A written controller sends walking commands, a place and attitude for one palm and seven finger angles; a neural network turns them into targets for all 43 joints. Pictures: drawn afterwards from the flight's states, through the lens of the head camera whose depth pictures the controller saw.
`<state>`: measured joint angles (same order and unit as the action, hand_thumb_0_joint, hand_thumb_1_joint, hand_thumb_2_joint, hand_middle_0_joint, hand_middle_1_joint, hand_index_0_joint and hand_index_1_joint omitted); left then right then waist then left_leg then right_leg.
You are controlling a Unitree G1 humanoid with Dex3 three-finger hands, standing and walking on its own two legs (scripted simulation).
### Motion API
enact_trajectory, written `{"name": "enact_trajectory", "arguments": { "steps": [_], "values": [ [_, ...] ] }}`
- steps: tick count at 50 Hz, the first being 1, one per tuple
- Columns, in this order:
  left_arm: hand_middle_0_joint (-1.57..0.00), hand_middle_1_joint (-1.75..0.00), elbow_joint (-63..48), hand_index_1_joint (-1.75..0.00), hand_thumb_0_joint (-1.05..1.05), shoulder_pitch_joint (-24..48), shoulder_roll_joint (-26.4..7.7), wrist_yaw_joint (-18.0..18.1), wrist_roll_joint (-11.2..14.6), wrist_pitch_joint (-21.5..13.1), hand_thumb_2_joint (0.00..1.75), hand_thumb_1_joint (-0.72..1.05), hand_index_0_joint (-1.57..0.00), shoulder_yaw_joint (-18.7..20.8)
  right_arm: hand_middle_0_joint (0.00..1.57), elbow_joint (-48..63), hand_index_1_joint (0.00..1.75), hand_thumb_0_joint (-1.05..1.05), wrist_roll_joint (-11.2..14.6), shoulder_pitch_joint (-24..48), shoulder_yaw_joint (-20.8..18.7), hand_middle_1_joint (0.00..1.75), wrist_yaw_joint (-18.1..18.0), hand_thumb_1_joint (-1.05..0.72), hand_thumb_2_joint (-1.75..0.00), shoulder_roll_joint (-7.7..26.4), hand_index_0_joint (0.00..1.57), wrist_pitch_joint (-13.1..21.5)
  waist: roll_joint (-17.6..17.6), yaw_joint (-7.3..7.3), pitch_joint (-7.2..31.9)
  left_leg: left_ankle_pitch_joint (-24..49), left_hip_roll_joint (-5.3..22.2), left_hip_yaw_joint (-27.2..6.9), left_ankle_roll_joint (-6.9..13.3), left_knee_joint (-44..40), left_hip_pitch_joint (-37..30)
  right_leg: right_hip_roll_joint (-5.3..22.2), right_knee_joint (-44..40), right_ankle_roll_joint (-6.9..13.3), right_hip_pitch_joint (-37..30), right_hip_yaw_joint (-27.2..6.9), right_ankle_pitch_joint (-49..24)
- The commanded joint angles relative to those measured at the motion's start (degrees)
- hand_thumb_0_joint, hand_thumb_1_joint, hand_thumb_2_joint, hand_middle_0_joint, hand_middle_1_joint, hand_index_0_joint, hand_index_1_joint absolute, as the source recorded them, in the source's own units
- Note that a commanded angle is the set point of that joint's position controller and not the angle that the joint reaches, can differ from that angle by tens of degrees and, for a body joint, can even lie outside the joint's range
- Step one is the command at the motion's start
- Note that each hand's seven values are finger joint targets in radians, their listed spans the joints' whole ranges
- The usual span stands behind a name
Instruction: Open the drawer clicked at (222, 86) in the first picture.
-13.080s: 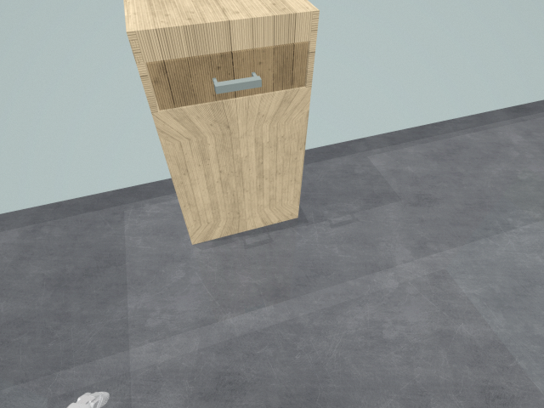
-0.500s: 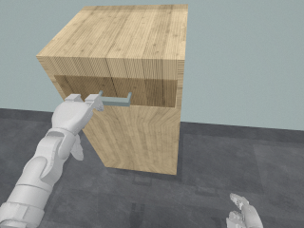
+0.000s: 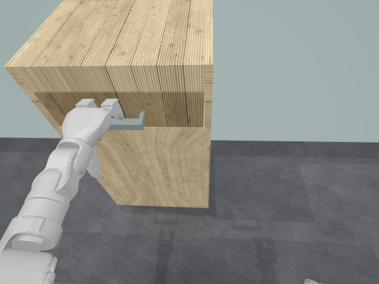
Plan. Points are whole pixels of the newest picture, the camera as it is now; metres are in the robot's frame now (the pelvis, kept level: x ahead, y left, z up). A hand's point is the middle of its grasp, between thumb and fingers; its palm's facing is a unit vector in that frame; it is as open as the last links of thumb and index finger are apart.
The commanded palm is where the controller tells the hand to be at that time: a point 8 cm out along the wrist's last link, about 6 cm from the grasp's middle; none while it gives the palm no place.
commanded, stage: move the hooked fingers above the handle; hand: left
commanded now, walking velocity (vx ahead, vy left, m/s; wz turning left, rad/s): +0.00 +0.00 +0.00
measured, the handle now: (121, 118) +0.53 +0.24 -0.01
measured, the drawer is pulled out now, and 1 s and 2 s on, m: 0.00 0.00 0.00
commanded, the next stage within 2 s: lower the fingers behind the handle in 1.50 s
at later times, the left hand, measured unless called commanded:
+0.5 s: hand (109, 126) +0.44 +0.23 +0.06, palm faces -0.04 +0.01 -1.00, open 13.8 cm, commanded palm +0.43 +0.23 +0.12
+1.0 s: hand (114, 117) +0.48 +0.23 +0.05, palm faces -0.05 +0.00 -1.00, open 13.7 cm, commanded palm +0.47 +0.24 +0.11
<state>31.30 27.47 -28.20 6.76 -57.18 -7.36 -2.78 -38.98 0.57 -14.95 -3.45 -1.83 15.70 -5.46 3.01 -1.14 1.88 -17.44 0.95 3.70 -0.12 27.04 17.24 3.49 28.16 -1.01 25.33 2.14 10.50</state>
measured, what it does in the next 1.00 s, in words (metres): stands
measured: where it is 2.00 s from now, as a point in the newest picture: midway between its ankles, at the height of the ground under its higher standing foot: outside the picture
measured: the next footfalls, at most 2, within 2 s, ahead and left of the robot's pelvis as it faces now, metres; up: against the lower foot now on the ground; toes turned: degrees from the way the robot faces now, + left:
none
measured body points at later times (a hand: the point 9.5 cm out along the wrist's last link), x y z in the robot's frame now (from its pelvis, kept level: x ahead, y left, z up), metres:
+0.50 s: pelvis +0.01 +0.00 -0.01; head +0.07 -0.03 +0.44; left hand +0.44 +0.22 +0.11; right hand +0.10 -0.27 -0.14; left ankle -0.05 +0.12 -0.74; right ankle +0.03 -0.13 -0.74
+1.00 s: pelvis +0.00 +0.00 -0.02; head +0.09 -0.02 +0.43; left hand +0.48 +0.23 +0.10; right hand +0.01 -0.28 -0.15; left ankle -0.05 +0.12 -0.74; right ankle +0.03 -0.13 -0.74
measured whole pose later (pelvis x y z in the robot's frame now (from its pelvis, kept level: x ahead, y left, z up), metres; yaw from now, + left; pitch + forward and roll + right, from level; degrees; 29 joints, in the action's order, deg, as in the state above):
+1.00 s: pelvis +0.00 +0.00 -0.02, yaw -1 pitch +16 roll +0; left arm 58.3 47.8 -31.6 12.8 -61.7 -8.5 -0.4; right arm -40.9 -0.4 -20.1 -3.4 -1.6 16.2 -6.5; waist 2.4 5.2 5.0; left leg -20.9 1.8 4.0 0.0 36.0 30.8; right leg 2.9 34.8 -1.0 38.2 1.4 12.2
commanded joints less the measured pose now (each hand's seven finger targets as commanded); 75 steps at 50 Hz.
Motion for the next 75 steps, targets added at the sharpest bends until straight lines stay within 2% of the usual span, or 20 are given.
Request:
{"name": "enact_trajectory", "arguments": {
  "steps": [1,5,6,20,25,27,33,36,40,43,47,49,52,57,58,61,64,65,72,75],
  "values": [
    [-0.3,-1.2,-8.5,-1.2,0.0,23.24,-13.32,4.21,-0.25,0.9,0.3,-0.5,-0.3,6.42,0.2,6.98,0.3,0.0,0.19,1.23,-2.35,0.3,-0.25,-0.9,-0.9,7.09,0.2,1.75,-2.33,-0.06,20.64,22.82,-2.58,-0.85,1.16,-1.8,0.62,-3.68,1.24,3.23,-17.08,0.4,-14.85],
    [-0.3,-1.2,-7.27,-1.2,0.0,26.43,-11.37,4.85,-0.81,1.89,0.3,-0.5,-0.3,4.02,0.2,6.37,0.3,0.0,0.19,0.47,-2.47,0.3,-0.09,-0.9,-0.9,6.96,0.2,1.51,-1.37,0.82,21.67,23.91,-2.44,-0.8,1.18,-0.98,-0.73,-3.76,1.66,3.22,-15.56,0.32,-15.59],
    [-0.3,-1.2,-6.0,-1.2,0.0,26.68,-13.58,4.96,-1.11,2.08,0.3,-0.5,-0.3,6.0,0.2,6.15,0.3,0.0,0.17,0.01,-2.44,0.3,-0.13,-0.9,-0.9,7.29,0.2,1.43,-2.74,0.81,21.96,24.39,-2.32,-1.22,1.07,-1.05,-0.05,-3.89,1.85,3.25,-16.15,0.52,-15.39],
    [-0.3,-1.2,2.86,-1.2,0.0,34.03,-12.77,5.74,-2.56,0.91,0.3,-0.5,-0.3,4.57,0.2,5.47,0.3,0.0,-0.46,-2.44,-2.5,0.3,-0.38,-0.9,-0.9,6.98,0.2,0.72,-2.9,2.18,23.1,23.03,-2.55,-0.47,1.56,1.32,2.13,-3.64,3.54,2.92,-14.02,0.2,-16.95],
    [-0.3,-1.2,7.05,-1.2,0.0,37.79,-14.41,6.73,-3.22,0.31,0.3,-0.5,-0.3,5.15,0.2,4.61,0.3,0.0,-0.57,-3.85,-2.54,0.3,-0.66,-0.9,-0.9,7.34,0.2,0.52,-3.16,3.59,23.01,20.88,-2.81,-0.51,1.69,2.29,4.4,-3.7,4.1,2.78,-12.52,-0.08,-16.23],
    [-0.3,-1.2,7.7,-1.2,0.0,41.71,-12.89,7.21,-3.26,0.17,0.3,-0.5,-0.3,3.08,0.2,4.35,0.3,0.0,-0.62,-4.64,-2.65,0.3,-0.59,-0.9,-0.9,7.42,0.2,0.76,-2.04,4.87,22.57,19.35,-2.86,-0.74,1.76,2.69,4.69,-3.68,3.99,2.74,-10.76,-0.17,-14.69],
    [-0.3,-1.2,12.73,-1.2,0.0,44.88,-16.07,7.82,-3.79,-0.11,0.3,-0.5,-0.3,5.05,0.2,3.59,0.3,0.0,-1.02,-7.4,-2.94,0.3,-0.77,-0.9,-0.9,7.86,0.2,0.87,-1.79,5.4,26.73,19.41,-3.12,-0.63,1.91,4.45,7.02,-3.73,5.48,2.58,-11.62,-0.77,-16.27],
    [-0.3,-1.2,16.63,-1.2,0.0,45.7,-17.11,7.91,-3.87,0.24,0.3,-0.5,-0.3,5.73,0.2,3.02,0.3,0.0,-1.0,-8.48,-2.83,0.3,-0.79,-0.9,-0.9,8.47,0.2,0.78,-3.95,6.42,25.39,18.48,-3.04,-0.82,2.04,5.08,9.58,-3.92,5.71,2.45,-10.57,-0.69,-15.91],
    [-0.3,-1.2,16.07,-1.2,0.0,45.71,-18.81,7.83,-4.41,-0.07,0.3,-0.5,-0.3,6.39,0.2,3.05,0.3,0.0,-1.24,-9.58,-3.02,0.3,-0.68,-0.9,-0.9,8.63,0.2,0.68,-0.48,5.56,29.51,20.73,-2.83,-0.42,1.99,5.92,8.92,-3.96,6.85,2.58,-10.92,-1.08,-17.92],
    [-0.3,-1.2,18.18,-1.2,0.0,43.62,-19.36,7.98,-3.83,0.28,0.3,-0.5,-0.3,7.07,0.2,2.61,0.3,0.0,-1.08,-9.84,-3.01,0.3,-0.47,-0.9,-0.9,9.0,0.2,0.21,-2.84,5.78,26.82,19.06,-2.64,-0.49,2.04,5.67,10.92,-4.05,6.48,2.38,-10.29,-0.88,-16.71],
    [-0.3,-1.2,16.82,-1.2,0.0,46.63,-20.97,8.37,-4.07,-0.18,0.3,-0.5,-0.3,7.18,0.2,2.73,0.3,0.0,-0.92,-9.75,-2.8,0.3,-0.73,-0.9,-0.9,9.27,0.2,0.12,-2.28,6.24,26.92,15.47,-2.62,-0.54,2.26,5.1,11.66,-3.88,5.86,2.29,-10.0,-1.25,-13.24],
    [-0.3,-1.2,18.15,-1.2,0.0,44.46,-22.8,8.53,-4.12,-0.01,0.3,-0.5,-0.3,8.75,0.2,2.58,0.3,0.0,-0.88,-9.58,-2.62,0.3,-0.73,-0.9,-0.9,9.48,0.2,0.11,-2.36,5.55,25.66,14.75,-2.6,-0.46,2.23,5.1,12.41,-3.9,5.91,2.37,-9.48,-1.16,-12.35],
    [-0.3,-1.2,19.63,-1.2,0.0,46.77,-21.8,8.7,-4.38,0.34,0.3,-0.5,-0.3,6.87,0.2,2.63,0.3,0.0,-0.65,-9.4,-2.34,0.3,-1.03,-0.9,-0.9,9.56,0.2,0.22,-2.21,6.85,23.38,11.42,-2.51,-0.66,2.25,4.85,13.17,-3.9,5.28,2.2,-6.75,-1.02,-8.53],
    [-0.3,-1.2,18.03,-1.2,0.0,47.95,-23.37,9.37,-4.91,0.03,0.3,-0.5,-0.3,8.22,0.2,2.94,0.3,0.0,-1.04,-9.89,-2.4,0.3,-0.98,-0.9,-0.9,9.51,0.2,0.48,-0.01,6.17,28.05,14.29,-2.42,-0.93,2.09,5.69,10.81,-4.0,6.39,2.34,-7.02,-0.92,-9.96],
    [-0.3,-1.2,18.07,-1.2,0.0,47.44,-21.31,9.33,-4.82,0.1,0.3,-0.5,-0.3,6.98,0.2,3.04,0.3,0.0,-1.0,-9.87,-2.49,0.3,-0.91,-0.9,-0.9,9.2,0.2,0.57,0.05,6.29,27.75,14.75,-2.41,-0.99,2.03,5.69,10.41,-4.12,6.41,2.43,-6.63,-0.7,-10.27],
    [-0.3,-1.2,18.68,-1.2,0.0,46.95,-22.48,9.05,-4.13,0.05,0.3,-0.5,-0.3,8.19,0.2,3.34,0.3,0.0,-0.83,-9.5,-2.3,0.3,-1.05,-0.9,-0.9,9.6,0.2,0.54,-2.27,6.32,27.27,13.6,-2.38,-1.07,2.18,5.68,11.43,-4.14,6.2,2.28,-7.23,-0.85,-9.75],
    [-0.3,-1.2,18.81,-1.2,0.0,47.62,-18.94,8.9,-4.52,0.14,0.3,-0.5,-0.3,5.2,0.2,3.22,0.3,0.0,-0.73,-9.69,-2.4,0.3,-1.06,-0.9,-0.9,9.27,0.2,0.9,-1.2,7.13,25.08,13.05,-2.13,-1.39,2.1,5.43,10.13,-4.24,5.7,2.39,-4.43,-0.39,-8.23],
    [-0.3,-1.2,18.35,-1.2,0.0,48.58,-20.83,8.92,-4.53,-0.03,0.3,-0.5,-0.3,6.57,0.2,2.96,0.3,0.0,-0.82,-10.04,-2.41,0.3,-1.08,-0.9,-0.9,9.61,0.2,1.01,-1.55,6.91,25.8,13.66,-2.11,-1.45,2.18,5.71,10.22,-4.2,5.96,2.34,-5.0,-0.63,-8.86],
    [-0.3,-1.2,18.38,-1.2,0.0,51.3,-18.06,8.76,-4.54,-0.31,0.3,-0.5,-0.3,4.18,0.2,2.46,0.3,0.0,-0.84,-10.96,-2.54,0.3,-1.03,-0.9,-0.9,9.31,0.2,1.07,-0.34,8.19,25.19,14.93,-2.15,-1.99,2.0,6.36,8.89,-4.36,5.93,2.4,-2.55,-0.33,-8.83],
    [-0.3,-1.2,16.6,-1.2,0.0,51.12,-17.01,9.01,-4.66,-0.26,0.3,-0.5,-0.3,4.28,0.2,2.29,0.3,0.0,-1.2,-11.65,-2.93,0.3,-0.64,-0.9,-0.9,8.98,0.2,1.06,1.46,7.35,29.03,19.7,-2.15,-2.3,1.69,7.09,6.45,-4.53,6.91,2.71,-3.64,-0.09,-11.71]
  ]
}}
